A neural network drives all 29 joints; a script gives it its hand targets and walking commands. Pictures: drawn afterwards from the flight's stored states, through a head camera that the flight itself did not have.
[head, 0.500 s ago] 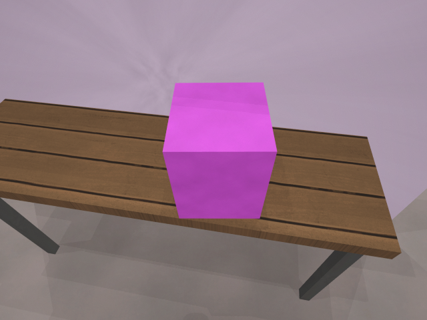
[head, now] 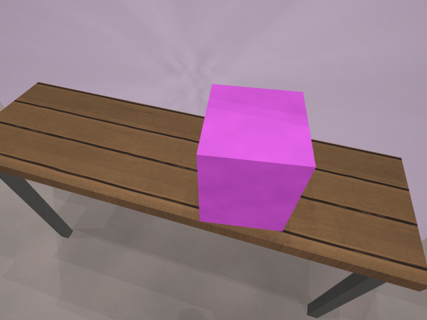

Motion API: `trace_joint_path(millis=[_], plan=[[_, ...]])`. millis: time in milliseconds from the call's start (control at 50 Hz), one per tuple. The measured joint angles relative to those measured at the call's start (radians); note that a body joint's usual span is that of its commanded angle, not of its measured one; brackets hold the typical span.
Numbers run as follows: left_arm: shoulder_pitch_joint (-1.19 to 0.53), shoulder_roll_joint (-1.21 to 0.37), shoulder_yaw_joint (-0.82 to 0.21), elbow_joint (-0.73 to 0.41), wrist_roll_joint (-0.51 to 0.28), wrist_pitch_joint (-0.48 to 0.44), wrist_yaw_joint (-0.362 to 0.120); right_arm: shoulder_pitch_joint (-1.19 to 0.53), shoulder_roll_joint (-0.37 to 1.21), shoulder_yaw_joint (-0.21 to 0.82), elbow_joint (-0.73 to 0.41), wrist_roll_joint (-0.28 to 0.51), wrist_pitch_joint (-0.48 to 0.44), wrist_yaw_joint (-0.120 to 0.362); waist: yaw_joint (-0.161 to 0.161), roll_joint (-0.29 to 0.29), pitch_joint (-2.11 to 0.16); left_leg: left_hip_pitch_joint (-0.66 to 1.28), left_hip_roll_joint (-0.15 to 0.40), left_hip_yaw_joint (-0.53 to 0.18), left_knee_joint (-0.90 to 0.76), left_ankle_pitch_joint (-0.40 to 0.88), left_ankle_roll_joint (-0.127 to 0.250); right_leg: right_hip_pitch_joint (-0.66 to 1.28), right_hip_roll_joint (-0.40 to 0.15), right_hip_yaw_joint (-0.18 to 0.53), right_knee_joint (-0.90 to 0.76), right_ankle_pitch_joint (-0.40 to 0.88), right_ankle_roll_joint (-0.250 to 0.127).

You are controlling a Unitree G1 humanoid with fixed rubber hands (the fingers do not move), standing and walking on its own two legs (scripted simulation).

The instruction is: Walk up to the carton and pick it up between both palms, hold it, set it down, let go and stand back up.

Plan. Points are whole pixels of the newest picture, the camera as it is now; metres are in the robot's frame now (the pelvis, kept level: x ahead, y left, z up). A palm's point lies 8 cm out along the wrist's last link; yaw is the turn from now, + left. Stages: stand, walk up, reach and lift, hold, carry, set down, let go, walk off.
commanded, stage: walk up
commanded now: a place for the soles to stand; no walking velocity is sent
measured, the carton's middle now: (248, 160) +0.44 -0.06 +0.02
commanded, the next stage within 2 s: reach and lift in 0.82 s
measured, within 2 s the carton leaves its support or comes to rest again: neither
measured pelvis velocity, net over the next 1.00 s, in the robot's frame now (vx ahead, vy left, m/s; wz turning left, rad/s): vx -0.03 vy -0.02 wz -0.06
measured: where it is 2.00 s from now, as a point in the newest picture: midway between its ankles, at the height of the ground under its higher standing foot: outside the picture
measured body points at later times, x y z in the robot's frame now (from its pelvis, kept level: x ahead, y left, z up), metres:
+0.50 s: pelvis +0.01 +0.00 +0.00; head +0.02 +0.01 +0.45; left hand +0.02 +0.26 -0.15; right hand +0.05 -0.26 -0.14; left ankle +0.01 +0.10 -0.73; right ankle -0.03 -0.13 -0.73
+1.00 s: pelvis -0.03 -0.02 -0.04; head +0.02 +0.00 +0.41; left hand +0.14 +0.26 -0.15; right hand +0.15 -0.27 -0.15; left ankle +0.02 +0.10 -0.73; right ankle -0.03 -0.13 -0.73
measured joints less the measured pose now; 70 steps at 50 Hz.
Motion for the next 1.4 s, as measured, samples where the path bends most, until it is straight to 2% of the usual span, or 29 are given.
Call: trace_joint_path(millis=[40,180,820,840,900,960,1000,1040,1060,1120,1180,1240,1300,1400], plan=[[0.001,0.002,-0.005,-0.001,-0.003,-0.005,0.001,-0.001,0.009,0.003,0.012,0.002,0.007,-0.006,-0.001,-0.009,-0.001,0.012,-0.010,-0.006,-0.025,0.011,0.005,0.007,0.013,0.033,-0.021,0.016,-0.004],[0.007,-0.021,-0.014,0.002,-0.005,-0.023,0.005,-0.024,0.014,0.014,0.051,-0.002,0.006,-0.008,0.007,0.004,-0.004,0.041,-0.014,-0.020,-0.068,0.026,0.002,0.050,0.014,0.025,-0.083,0.034,0.025],[0.017,-0.023,0.003,0.058,-0.004,-0.002,0.010,-0.018,0.004,0.017,0.082,0.002,0.013,-0.023,0.006,0.016,0.004,0.016,-0.026,-0.065,-0.013,0.008,-0.002,0.057,0.011,-0.022,-0.059,0.014,0.017],[0.024,-0.015,0.004,0.012,-0.017,0.066,0.004,-0.048,0.012,-0.010,0.094,-0.030,0.024,-0.012,0.014,0.010,-0.009,-0.016,-0.011,-0.035,0.004,0.004,-0.010,0.004,0.020,0.011,-0.011,-0.009,0.007],[-0.021,0.044,0.011,-0.168,-0.082,0.352,0.017,-0.223,0.033,-0.079,0.070,-0.092,0.114,0.055,0.006,-0.035,-0.022,-0.162,0.014,0.063,0.147,-0.056,-0.020,-0.195,0.028,0.105,0.199,-0.065,-0.016],[-0.160,0.073,0.061,-0.325,-0.071,0.574,0.040,-0.380,0.019,-0.057,0.023,-0.068,0.170,0.117,0.005,-0.048,-0.012,-0.258,0.029,0.091,0.271,-0.099,-0.028,-0.308,0.036,0.134,0.340,-0.109,0.000],[-0.246,0.063,0.098,-0.433,-0.050,0.654,0.038,-0.468,0.004,-0.019,0.014,-0.019,0.180,0.122,0.009,-0.037,0.021,-0.256,0.053,0.092,0.299,-0.109,-0.036,-0.303,0.059,0.133,0.353,-0.102,-0.012],[-0.301,0.030,0.138,-0.515,-0.009,0.687,0.013,-0.512,-0.001,0.023,-0.013,0.033,0.178,0.104,0.007,-0.025,0.069,-0.190,0.080,0.088,0.259,-0.092,-0.062,-0.235,0.086,0.130,0.297,-0.073,-0.026],[-0.312,0.009,0.160,-0.545,0.018,0.695,0.000,-0.513,0.000,0.042,-0.033,0.057,0.180,0.092,0.007,-0.029,0.087,-0.142,0.086,0.094,0.215,-0.071,-0.053,-0.191,0.094,0.134,0.251,-0.031,-0.033],[-0.298,-0.039,0.190,-0.574,0.069,0.692,-0.029,-0.450,0.006,0.074,-0.106,0.073,0.190,0.049,0.004,-0.042,0.103,-0.012,0.098,0.107,0.059,-0.004,-0.066,-0.080,0.106,0.146,0.125,0.001,-0.045],[-0.263,-0.055,0.206,-0.527,0.078,0.648,-0.049,-0.353,0.011,0.063,-0.200,0.052,0.209,0.023,0.018,-0.047,0.089,0.036,0.109,0.123,-0.032,0.038,-0.064,-0.050,0.118,0.160,0.058,0.031,-0.052],[-0.233,-0.046,0.226,-0.473,0.068,0.594,-0.052,-0.278,0.031,0.034,-0.290,0.019,0.224,0.013,0.035,-0.054,0.080,0.018,0.120,0.135,-0.047,0.045,-0.062,-0.080,0.129,0.170,0.055,0.039,-0.057],[-0.202,-0.022,0.235,-0.467,0.043,0.540,-0.049,-0.235,0.066,0.014,-0.358,-0.007,0.213,-0.001,0.048,-0.063,0.077,-0.028,0.129,0.141,-0.027,0.041,-0.068,-0.131,0.135,0.173,0.082,0.032,-0.060],[-0.182,0.028,0.212,-0.495,-0.022,0.458,-0.044,-0.237,0.122,0.010,-0.382,-0.028,0.147,-0.035,0.054,-0.066,0.081,-0.077,0.128,0.137,0.006,0.029,-0.086,-0.180,0.132,0.169,0.118,0.016,-0.063]])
